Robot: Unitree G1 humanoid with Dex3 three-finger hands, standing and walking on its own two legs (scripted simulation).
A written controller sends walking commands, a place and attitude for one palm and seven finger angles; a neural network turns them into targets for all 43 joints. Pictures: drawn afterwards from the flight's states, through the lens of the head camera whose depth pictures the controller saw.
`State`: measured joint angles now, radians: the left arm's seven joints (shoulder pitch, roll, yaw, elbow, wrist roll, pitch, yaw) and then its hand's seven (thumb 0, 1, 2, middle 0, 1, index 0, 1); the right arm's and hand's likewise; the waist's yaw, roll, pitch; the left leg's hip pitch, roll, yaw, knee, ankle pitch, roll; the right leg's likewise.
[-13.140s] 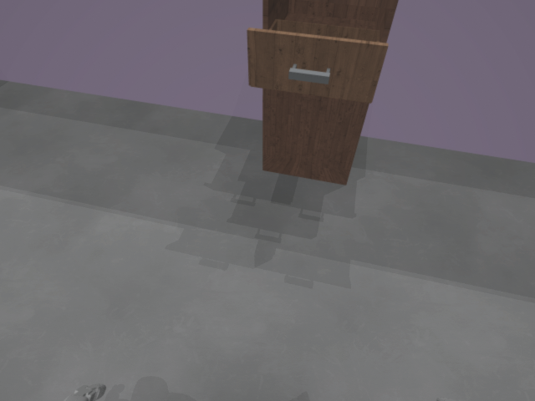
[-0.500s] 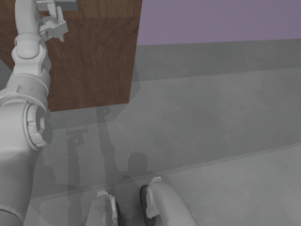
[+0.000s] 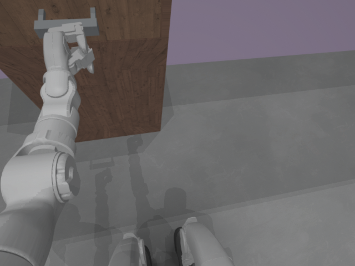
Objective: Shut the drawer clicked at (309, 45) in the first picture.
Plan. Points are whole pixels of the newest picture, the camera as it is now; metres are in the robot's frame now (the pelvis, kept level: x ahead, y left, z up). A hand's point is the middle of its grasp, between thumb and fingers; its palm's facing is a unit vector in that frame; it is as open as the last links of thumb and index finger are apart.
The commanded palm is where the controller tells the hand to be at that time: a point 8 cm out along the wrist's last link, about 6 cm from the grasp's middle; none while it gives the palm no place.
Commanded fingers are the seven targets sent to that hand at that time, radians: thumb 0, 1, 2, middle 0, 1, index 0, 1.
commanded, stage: pull the fist back off the drawer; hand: left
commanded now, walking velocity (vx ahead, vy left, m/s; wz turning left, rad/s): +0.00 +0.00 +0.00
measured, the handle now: (68, 20) +0.65 +0.15 +0.07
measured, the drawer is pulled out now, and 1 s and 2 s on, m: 0.00 0.00 0.00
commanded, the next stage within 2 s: draw the hand back to the body in 0.12 s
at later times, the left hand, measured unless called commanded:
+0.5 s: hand (65, 78) +0.47 +0.14 +0.10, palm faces +0.06 -1.00 -0.04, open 3.3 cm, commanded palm +0.42 +0.19 +0.12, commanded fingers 0.00 0.90 0.90 -1.40 -1.60 -1.40 -1.60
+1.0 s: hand out of the picture +0.30 +0.19 +0.18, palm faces +0.22 -0.94 -0.25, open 3.2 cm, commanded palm +0.26 +0.24 +0.20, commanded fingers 0.00 0.90 0.90 -1.40 -1.60 -1.40 -1.60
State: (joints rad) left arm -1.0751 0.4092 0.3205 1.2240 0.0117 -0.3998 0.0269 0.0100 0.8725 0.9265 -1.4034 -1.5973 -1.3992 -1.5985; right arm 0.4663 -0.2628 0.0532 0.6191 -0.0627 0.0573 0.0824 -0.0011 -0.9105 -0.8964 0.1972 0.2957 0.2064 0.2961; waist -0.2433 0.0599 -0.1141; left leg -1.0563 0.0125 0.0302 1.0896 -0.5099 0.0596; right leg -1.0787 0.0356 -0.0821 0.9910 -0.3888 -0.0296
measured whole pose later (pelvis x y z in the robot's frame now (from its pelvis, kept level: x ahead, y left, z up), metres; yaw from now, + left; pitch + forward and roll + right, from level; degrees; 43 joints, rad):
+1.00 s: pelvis +0.02 -0.01 +0.08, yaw +2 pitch +0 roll +0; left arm 0.06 0.27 0.08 0.03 -0.08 -0.07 0.06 0.01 0.89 0.90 -1.41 -1.60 -1.40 -1.60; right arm 0.17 -0.24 0.06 0.56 0.04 0.01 -0.06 0.01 -0.91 -0.90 0.20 0.30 0.20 0.30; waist 0.03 0.06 -0.01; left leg -0.18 -0.03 0.02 0.49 -0.31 0.04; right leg -0.24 0.02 -0.05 0.49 -0.25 -0.04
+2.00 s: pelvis +0.01 +0.00 +0.08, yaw +2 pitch +1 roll -1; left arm 0.62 0.36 0.33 -0.49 -0.05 -0.18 0.10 0.01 0.89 0.90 -1.41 -1.60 -1.40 -1.60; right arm 0.19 -0.25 -0.01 0.58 0.01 -0.01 -0.06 0.01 -0.91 -0.90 0.20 0.30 0.21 0.30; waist -0.01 0.05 0.00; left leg -0.20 -0.05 0.04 0.45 -0.26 0.06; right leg -0.26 0.01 -0.04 0.43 -0.18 -0.01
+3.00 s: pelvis -0.11 +0.00 +0.07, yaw +6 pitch +4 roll -1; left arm 0.61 0.42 0.39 -0.64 -0.02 -0.24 0.14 0.01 0.88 0.90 -1.41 -1.60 -1.41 -1.60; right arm 0.18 -0.22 -0.02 0.56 0.00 -0.02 -0.08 0.01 -0.91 -0.90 0.20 0.30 0.21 0.30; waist -0.04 -0.05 0.01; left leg -0.39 0.01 0.00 0.58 -0.24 0.02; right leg -0.46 0.02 0.01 0.54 -0.14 0.01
